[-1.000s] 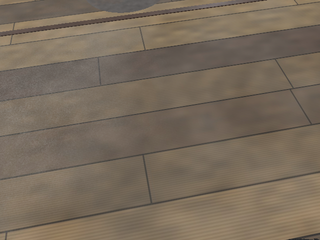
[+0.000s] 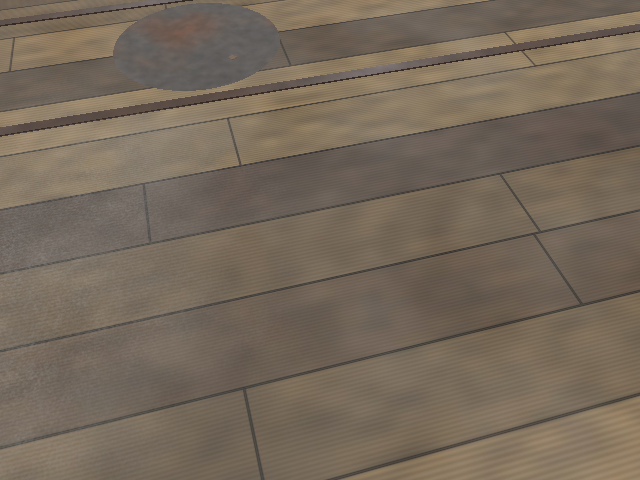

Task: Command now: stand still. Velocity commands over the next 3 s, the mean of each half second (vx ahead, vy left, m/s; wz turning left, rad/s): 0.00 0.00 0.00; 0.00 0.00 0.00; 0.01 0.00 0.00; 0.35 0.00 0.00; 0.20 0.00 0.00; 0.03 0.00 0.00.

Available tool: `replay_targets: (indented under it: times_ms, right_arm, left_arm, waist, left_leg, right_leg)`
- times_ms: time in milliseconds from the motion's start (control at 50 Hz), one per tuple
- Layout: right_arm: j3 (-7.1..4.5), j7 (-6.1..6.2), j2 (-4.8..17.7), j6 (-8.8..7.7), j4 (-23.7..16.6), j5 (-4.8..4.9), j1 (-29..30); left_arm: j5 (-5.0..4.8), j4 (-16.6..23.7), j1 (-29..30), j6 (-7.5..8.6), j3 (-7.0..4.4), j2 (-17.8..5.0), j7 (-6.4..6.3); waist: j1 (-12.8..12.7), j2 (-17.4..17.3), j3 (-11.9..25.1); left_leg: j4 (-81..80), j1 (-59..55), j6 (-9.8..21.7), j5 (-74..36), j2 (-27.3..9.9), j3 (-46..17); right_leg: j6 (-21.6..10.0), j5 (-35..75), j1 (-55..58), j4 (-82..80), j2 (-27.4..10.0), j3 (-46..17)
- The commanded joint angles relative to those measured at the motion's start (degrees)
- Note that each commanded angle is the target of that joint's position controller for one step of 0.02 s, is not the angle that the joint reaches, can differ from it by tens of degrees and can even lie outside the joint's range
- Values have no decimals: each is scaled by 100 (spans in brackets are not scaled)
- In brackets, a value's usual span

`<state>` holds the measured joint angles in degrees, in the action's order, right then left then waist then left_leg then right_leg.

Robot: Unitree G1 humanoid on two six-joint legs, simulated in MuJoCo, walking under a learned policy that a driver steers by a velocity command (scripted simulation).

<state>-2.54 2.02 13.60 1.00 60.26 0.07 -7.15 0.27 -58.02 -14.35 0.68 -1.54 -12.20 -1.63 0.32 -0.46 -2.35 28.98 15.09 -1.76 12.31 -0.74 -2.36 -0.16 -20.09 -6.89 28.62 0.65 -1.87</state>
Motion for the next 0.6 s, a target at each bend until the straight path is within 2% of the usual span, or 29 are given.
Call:
replay_targets:
  times_ms: [20,280,600]
  right_arm:
    - [-101,28,605,-36,-120,0,22]
    - [-69,54,516,-21,138,0,-157]
    - [-13,77,404,-21,264,8,-435]
  left_arm:
    - [3,58,-281,39,-91,-593,-20]
    - [2,-227,-527,51,-13,-492,-41]
    - [-12,-386,-862,60,42,-357,-53]
  waist:
    - [-1,107,135]
    - [2,70,-11]
    - [-8,52,-92]
  left_leg:
    - [-228,-698,214,-1188,-100,-51]
    - [-331,-630,198,-899,-69,-44]
    - [-352,-543,210,-791,-46,-53]
  right_leg:
    - [-73,1292,-709,-637,-212,-136]
    - [-62,864,-821,-762,-165,-66]
    - [-55,721,-887,-783,-131,2]
